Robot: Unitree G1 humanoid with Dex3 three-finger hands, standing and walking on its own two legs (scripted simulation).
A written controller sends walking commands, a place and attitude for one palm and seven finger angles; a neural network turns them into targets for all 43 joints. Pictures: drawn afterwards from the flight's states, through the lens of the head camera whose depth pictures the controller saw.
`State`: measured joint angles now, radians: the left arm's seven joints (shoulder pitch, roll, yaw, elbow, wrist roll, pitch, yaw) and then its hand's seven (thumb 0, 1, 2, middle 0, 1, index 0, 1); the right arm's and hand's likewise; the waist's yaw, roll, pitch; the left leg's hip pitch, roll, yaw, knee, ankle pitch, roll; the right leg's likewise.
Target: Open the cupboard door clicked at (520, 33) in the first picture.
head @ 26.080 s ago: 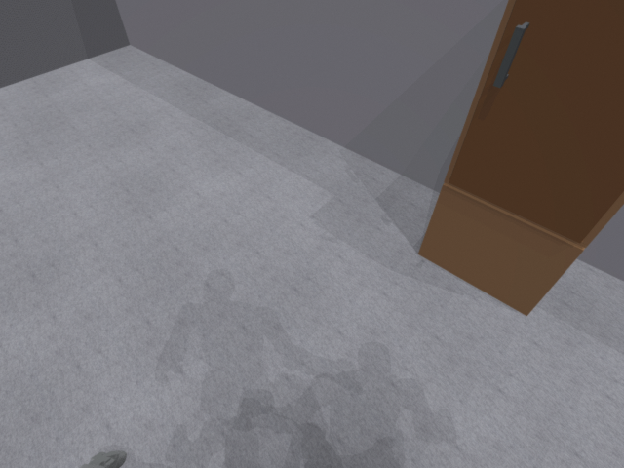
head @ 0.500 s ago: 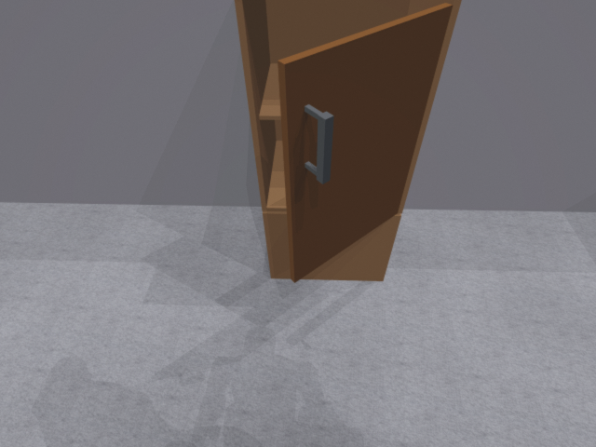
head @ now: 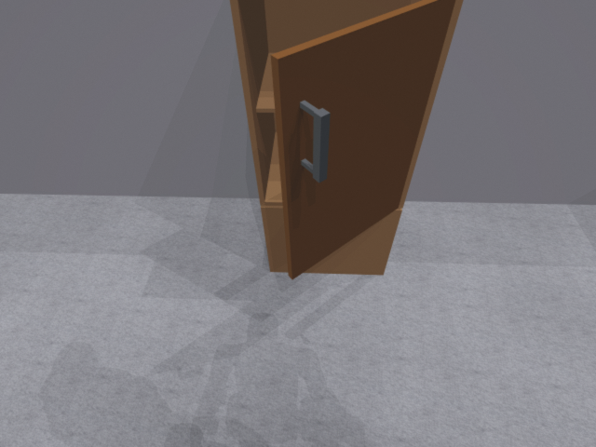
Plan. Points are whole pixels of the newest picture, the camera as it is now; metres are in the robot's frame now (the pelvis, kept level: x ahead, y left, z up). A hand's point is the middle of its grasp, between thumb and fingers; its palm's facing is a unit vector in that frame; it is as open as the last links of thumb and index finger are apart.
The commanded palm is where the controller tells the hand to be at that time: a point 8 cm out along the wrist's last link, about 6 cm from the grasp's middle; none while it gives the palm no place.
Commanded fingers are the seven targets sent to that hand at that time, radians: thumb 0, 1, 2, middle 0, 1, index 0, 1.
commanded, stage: look to check the result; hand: left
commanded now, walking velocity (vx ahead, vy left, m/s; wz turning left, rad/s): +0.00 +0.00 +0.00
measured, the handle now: (313, 142) +0.58 +0.00 +0.09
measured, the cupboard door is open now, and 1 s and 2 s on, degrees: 41 41 41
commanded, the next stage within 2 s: walk to a spot facing it in 0.14 s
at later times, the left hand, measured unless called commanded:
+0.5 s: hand out of the picture +0.03 +0.19 -0.18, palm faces -0.02 -0.97 -0.22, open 7.4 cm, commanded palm none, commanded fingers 0.00 0.90 0.90 -0.20 -0.30 -0.20 -0.30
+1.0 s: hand out of the picture +0.12 +0.17 -0.17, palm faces -0.29 -0.91 -0.30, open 7.4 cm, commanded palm none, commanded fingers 0.00 0.90 0.90 -0.20 -0.30 -0.20 -0.30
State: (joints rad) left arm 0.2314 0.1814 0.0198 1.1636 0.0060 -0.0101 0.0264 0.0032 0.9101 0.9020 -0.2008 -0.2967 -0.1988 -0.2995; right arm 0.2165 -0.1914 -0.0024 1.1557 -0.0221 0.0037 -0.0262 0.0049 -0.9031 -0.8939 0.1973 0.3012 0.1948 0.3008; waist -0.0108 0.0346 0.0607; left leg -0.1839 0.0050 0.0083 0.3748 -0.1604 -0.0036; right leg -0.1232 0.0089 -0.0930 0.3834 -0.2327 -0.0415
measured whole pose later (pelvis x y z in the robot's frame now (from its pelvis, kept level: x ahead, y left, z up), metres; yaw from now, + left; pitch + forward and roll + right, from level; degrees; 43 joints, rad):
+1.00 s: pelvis -0.01 -0.01 -0.01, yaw -21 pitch +1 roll +1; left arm 0.18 0.21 0.08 0.97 0.03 0.04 0.01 0.00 0.91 0.90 -0.20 -0.30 -0.20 -0.30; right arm 0.13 -0.24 -0.07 0.97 -0.02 0.05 -0.02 0.01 -0.90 -0.89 0.20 0.30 0.20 0.30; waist 0.01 0.02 0.12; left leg -0.46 0.06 0.07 1.04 -0.47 -0.05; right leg -0.30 0.02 0.06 0.57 -0.29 -0.02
